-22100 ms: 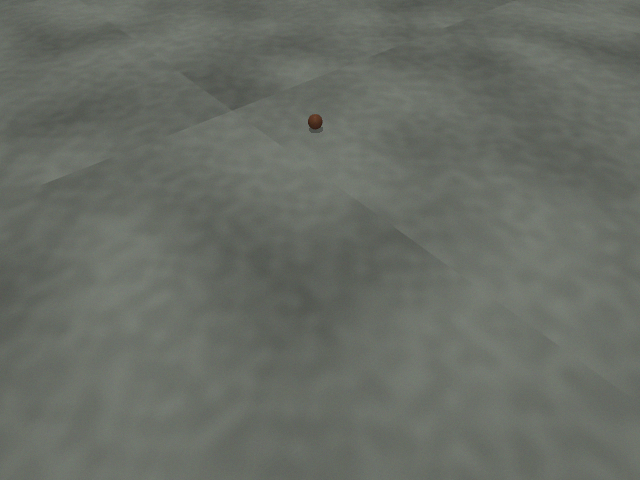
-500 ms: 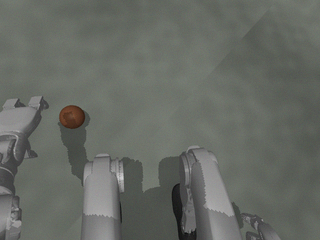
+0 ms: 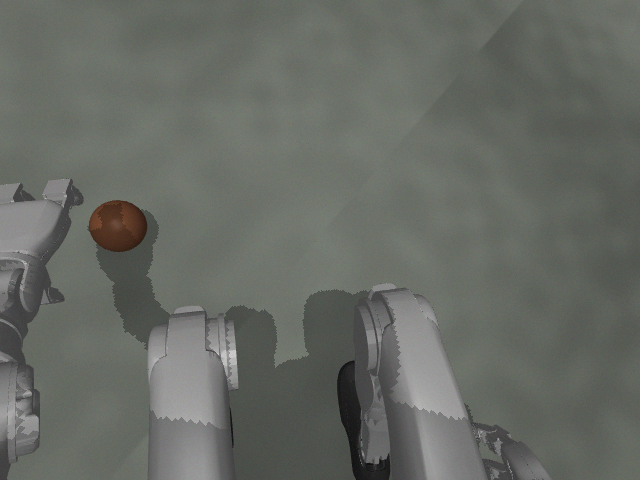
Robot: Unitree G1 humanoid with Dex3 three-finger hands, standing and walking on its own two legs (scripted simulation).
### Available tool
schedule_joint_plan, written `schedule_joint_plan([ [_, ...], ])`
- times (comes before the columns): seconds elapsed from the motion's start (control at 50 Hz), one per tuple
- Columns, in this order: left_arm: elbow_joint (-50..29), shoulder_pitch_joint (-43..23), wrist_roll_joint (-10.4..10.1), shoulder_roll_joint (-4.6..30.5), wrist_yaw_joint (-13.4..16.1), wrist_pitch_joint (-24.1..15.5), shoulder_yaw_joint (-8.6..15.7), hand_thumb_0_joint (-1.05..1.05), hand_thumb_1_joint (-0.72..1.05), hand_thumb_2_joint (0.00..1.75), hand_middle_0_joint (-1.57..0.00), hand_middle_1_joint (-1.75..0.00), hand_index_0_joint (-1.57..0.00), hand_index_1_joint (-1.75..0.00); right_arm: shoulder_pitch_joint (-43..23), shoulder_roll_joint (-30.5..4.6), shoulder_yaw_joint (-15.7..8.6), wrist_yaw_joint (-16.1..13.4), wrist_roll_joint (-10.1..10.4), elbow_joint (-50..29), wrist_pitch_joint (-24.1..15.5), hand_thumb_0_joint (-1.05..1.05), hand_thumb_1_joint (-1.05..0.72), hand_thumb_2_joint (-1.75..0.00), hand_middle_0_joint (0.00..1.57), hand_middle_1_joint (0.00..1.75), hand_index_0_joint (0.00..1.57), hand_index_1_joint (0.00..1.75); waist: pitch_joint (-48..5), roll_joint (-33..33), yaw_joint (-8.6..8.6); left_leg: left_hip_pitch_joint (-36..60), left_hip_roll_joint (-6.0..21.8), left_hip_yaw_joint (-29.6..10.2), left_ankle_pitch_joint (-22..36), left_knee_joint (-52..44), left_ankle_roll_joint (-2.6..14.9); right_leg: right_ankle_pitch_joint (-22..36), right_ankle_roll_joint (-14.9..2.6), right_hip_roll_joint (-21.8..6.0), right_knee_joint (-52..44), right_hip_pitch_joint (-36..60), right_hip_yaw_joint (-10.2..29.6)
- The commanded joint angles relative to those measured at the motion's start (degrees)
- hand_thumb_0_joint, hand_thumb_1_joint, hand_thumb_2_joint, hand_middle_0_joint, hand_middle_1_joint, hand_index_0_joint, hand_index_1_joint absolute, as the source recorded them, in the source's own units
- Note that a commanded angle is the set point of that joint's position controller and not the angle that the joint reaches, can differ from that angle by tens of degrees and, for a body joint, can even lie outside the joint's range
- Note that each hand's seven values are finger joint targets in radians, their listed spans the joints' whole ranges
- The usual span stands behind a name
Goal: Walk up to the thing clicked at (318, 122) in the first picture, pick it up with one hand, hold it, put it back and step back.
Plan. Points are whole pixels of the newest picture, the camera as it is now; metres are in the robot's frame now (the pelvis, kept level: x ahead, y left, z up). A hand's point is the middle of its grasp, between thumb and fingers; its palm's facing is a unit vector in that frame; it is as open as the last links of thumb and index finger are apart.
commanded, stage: rise first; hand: left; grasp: from above
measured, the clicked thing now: (119, 226) +0.48 +0.28 -0.30
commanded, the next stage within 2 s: approach in 0.30 s
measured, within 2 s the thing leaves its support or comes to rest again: neither
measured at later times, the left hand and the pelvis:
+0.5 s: hand (60, 252) +0.41 +0.31 -0.19, palm faces -0.46 -0.07 -0.88, open 13.9 cm; pelvis +0.00 +0.00 -0.01, yaw +0 degrees
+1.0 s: hand (119, 181) +0.51 +0.24 -0.17, palm faces -0.43 -0.05 -0.90, open 13.9 cm; pelvis +0.00 +0.00 -0.01, yaw -2 degrees
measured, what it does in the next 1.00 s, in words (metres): stands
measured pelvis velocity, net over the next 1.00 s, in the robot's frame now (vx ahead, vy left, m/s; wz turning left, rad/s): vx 0.00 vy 0.00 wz -0.04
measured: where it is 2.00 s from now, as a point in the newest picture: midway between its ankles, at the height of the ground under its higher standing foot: (291, 461)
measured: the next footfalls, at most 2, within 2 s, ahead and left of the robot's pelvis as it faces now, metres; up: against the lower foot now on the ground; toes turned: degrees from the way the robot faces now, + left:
none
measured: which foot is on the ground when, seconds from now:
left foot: down 0.00-1.00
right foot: down 0.00-1.00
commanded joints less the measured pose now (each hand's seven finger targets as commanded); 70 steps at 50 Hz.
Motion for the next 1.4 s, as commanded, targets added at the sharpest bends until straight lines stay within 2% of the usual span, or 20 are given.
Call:
schedule_joint_plan([
  [0.0,-7.32,-14.11,-1.48,15.8,2.13,-0.02,2.54,0.0,-0.5,0.97,-0.11,-0.98,-0.11,-0.98,10.62,-13.22,-4.32,-0.9,0.07,-0.92,-0.11,0.0,-0.9,-0.9,0.2,0.3,0.2,0.3,-38.31,14.27,0.66,30.15,-0.27,5.86,11.97,-15.08,3.03,11.47,-4.71,0.96,-12.05,17.1,-5.36],
  [0.36,-4.81,-16.46,-0.74,16.26,3.61,-0.93,2.3,0.0,-0.51,0.98,-0.1,-1.01,-0.1,-1.01,10.65,-13.62,-3.47,-0.61,-1.14,0.17,0.02,0.0,-0.91,-0.9,0.2,0.3,0.2,0.3,-37.81,13.54,-0.93,27.45,-0.55,6.26,11.17,-12.51,3.34,11.65,-4.58,1.29,-11.7,17.44,-5.32],
  [0.38,-4.47,-16.83,-0.77,16.81,3.85,-0.87,3.06,0.0,-0.59,1.06,-0.11,-0.94,-0.07,-0.99,10.98,-13.87,-3.49,-0.63,-1.15,0.22,0.02,0.0,-0.91,-0.9,0.2,0.3,0.2,0.3,-37.57,13.52,-0.99,27.38,-0.48,6.06,11.21,-12.68,3.26,11.27,-4.5,1.19,-11.18,16.69,-5.6],
  [0.42,-3.57,-18.39,-0.62,15.06,3.93,-0.77,0.85,0.0,-0.52,0.98,-0.07,-1.06,-0.08,-1.04,10.29,-13.41,-3.14,-0.68,-1.27,0.47,-0.03,0.0,-0.9,-0.9,0.2,0.3,0.2,0.3,-37.12,14.37,-1.51,27.17,-0.49,5.98,10.93,-12.37,3.24,11.39,-4.68,1.4,-11.17,15.75,-5.5],
  [0.46,-2.17,-21.33,-0.21,14.07,4.27,-0.77,-0.37,0.0,-0.52,0.98,-0.07,-1.06,-0.08,-1.04,11.28,-13.72,-2.87,-0.66,-1.37,0.85,-0.19,0.0,-0.9,-0.9,0.2,0.3,0.2,0.3,-35.62,13.21,-3.78,26.28,-0.44,5.69,10.51,-11.67,3.37,11.17,-4.49,1.35,-11.07,15.19,-5.77],
  [0.48,-2.1,-22.65,-0.37,13.15,4.43,-0.89,-1.4,0.0,-0.52,0.98,-0.07,-1.07,-0.08,-1.05,11.34,-13.79,-2.66,-0.65,-1.58,1.24,-0.35,0.0,-0.9,-0.9,0.2,0.3,0.2,0.3,-35.31,13.29,-4.01,25.79,-0.4,5.55,10.16,-11.68,3.37,11.09,-4.53,1.48,-11.12,14.98,-5.82],
  [0.52,-2.72,-26.8,-0.05,14.15,5.3,-0.82,-1.28,0.0,-0.52,0.98,-0.07,-1.07,-0.08,-1.05,11.97,-14.26,-2.27,-0.85,-1.71,1.44,-0.72,0.0,-0.9,-0.9,0.2,0.3,0.2,0.3,-36.0,15.14,-4.85,27.42,-0.27,5.29,10.09,-11.77,3.18,10.73,-4.49,1.39,-10.73,13.83,-6.23],
  [0.56,-1.01,-30.63,0.31,11.07,5.65,-0.11,-4.02,0.0,-0.52,0.98,-0.07,-1.09,-0.08,-1.07,12.29,-14.59,-1.97,-0.85,-1.96,1.75,-1.27,0.0,-0.91,-0.9,0.2,0.3,0.2,0.3,-34.81,16.11,-7.11,27.95,0.11,4.89,8.61,-11.77,2.96,9.85,-4.7,1.59,-10.8,11.66,-6.79],
  [0.7,3.55,-36.33,1.1,13.01,7.55,6.02,-4.07,0.0,-0.52,0.98,-0.07,-1.1,-0.09,-1.08,13.81,-15.36,-0.21,-0.96,-2.31,0.89,-1.6,0.0,-0.91,-0.9,0.2,0.3,0.2,0.3,-38.17,21.02,-8.35,29.97,0.28,5.12,12.16,-12.48,2.44,13.72,-5.0,1.56,-10.03,13.4,-7.22],
  [0.78,6.5,-34.91,0.29,15.08,6.18,10.75,-3.4,0.0,-0.53,0.98,-0.06,-1.09,-0.08,-1.07,13.62,-15.78,1.0,-0.95,-1.55,-0.96,-0.78,0.0,-0.91,-0.9,0.2,0.3,0.2,0.3,-39.41,21.57,-7.71,29.09,0.36,5.66,14.86,-12.68,2.71,16.94,-5.12,1.5,-10.21,16.37,-6.72],
  [0.8,7.99,-34.36,-0.26,14.62,5.46,11.84,-3.68,0.0,-0.54,0.99,-0.07,-1.08,-0.08,-1.07,13.67,-15.89,1.31,-0.86,-1.29,-1.17,-0.7,0.0,-0.91,-0.9,0.2,0.3,0.2,0.3,-38.13,20.15,-8.22,27.98,0.4,5.6,14.47,-12.37,2.95,16.89,-5.0,1.5,-10.43,16.51,-6.73],
  [0.9,7.07,-30.01,-3.69,17.2,0.88,13.94,-2.85,0.0,-0.56,0.99,-0.07,-1.07,-0.07,-1.06,13.5,-15.81,2.43,-0.83,0.52,-3.41,0.3,0.0,-0.91,-0.9,0.2,0.3,0.2,0.3,-37.55,16.6,-7.01,22.58,0.26,5.84,13.26,-12.72,3.86,16.0,-4.64,1.84,-11.53,22.26,-6.07],
  [1.02,3.28,-20.43,-6.74,18.71,-4.18,10.66,-1.48,0.0,-0.53,0.96,-0.07,-1.07,-0.08,-1.05,13.79,-15.23,2.17,-1.0,1.62,-4.91,1.46,0.0,-0.9,-0.9,0.2,0.3,0.2,0.3,-35.12,11.86,-4.74,18.8,-0.08,5.85,11.81,-13.19,4.02,13.89,-4.18,1.85,-12.58,25.62,-5.4],
  [1.1,-2.48,-18.92,-7.08,16.25,-4.94,5.22,-0.96,0.0,-0.5,0.96,-0.08,-1.07,-0.1,-1.05,14.82,-15.72,1.18,-0.71,0.91,-4.31,1.49,0.0,-0.9,-0.89,0.2,0.3,0.2,0.3,-33.45,12.18,-5.52,20.63,-0.15,5.25,11.76,-12.08,3.27,13.13,-4.52,1.63,-12.47,23.0,-6.14],
  [1.18,-13.59,-24.5,-5.85,14.92,-1.74,-1.0,-1.71,0.0,-0.49,0.93,-0.08,-1.06,-0.11,-1.03,15.4,-15.83,-0.32,-0.57,0.41,-3.22,0.81,0.0,-0.9,-0.9,0.2,0.3,0.2,0.3,-37.89,17.89,-5.52,25.91,-0.04,5.09,10.1,-11.71,2.41,11.16,-5.05,1.7,-12.2,19.76,-6.58],
  [1.2,-11.12,-22.07,-5.44,12.79,-0.81,-1.47,-2.94,0.0,-0.51,0.95,-0.08,-1.05,-0.1,-1.03,14.99,-15.27,-0.57,-0.57,0.2,-2.74,0.48,0.0,-0.9,-0.9,0.2,0.3,0.2,0.3,-36.1,17.45,-5.85,26.34,0.19,5.06,9.21,-11.61,2.32,10.46,-4.95,1.76,-11.96,18.32,-6.52],
  [1.24,-10.57,-25.71,-3.73,11.62,1.56,-2.58,-4.26,0.0,-0.52,0.98,-0.08,-1.04,-0.09,-1.03,14.99,-15.22,-0.81,-0.87,-0.38,-1.38,0.32,0.0,-0.9,-0.9,0.2,0.3,0.2,0.3,-35.03,17.77,-7.18,26.71,0.25,4.83,7.88,-11.76,2.22,9.36,-5.0,1.89,-11.92,15.6,-6.79],
  [1.3,-2.03,-28.65,-1.55,10.43,5.39,-1.94,-5.1,0.0,-0.5,1.01,-0.07,-1.07,-0.09,-1.05,14.45,-15.59,-0.35,-0.98,-1.55,0.44,-0.71,0.0,-0.9,-0.89,0.2,0.3,0.2,0.3,-31.12,15.92,-8.91,26.25,0.3,4.38,6.26,-11.4,2.27,7.8,-4.93,1.7,-11.4,11.67,-7.52],
  [1.34,0.77,-30.76,0.43,11.63,7.58,-1.21,-5.17,0.0,-0.47,1.07,-0.09,-1.11,-0.11,-1.1,13.96,-16.18,-0.09,-1.08,-2.12,0.9,-1.35,0.0,-0.9,-0.9,0.2,0.3,0.2,0.3,-30.82,17.33,-8.88,26.6,0.21,4.27,5.47,-11.78,2.28,7.08,-4.92,1.73,-11.25,10.2,-7.88],
  [1.38,5.28,-29.04,1.56,12.85,9.52,0.5,-4.07,0.0,-0.49,1.0,-0.07,-1.06,-0.08,-1.04,13.18,-16.53,0.36,-0.89,-2.55,1.06,-2.0,0.0,-0.9,-0.9,0.2,0.3,0.2,0.3,-29.98,18.2,-8.17,27.14,0.24,4.23,5.9,-12.44,2.21,7.8,-4.52,1.44,-10.25,9.46,-8.37],
])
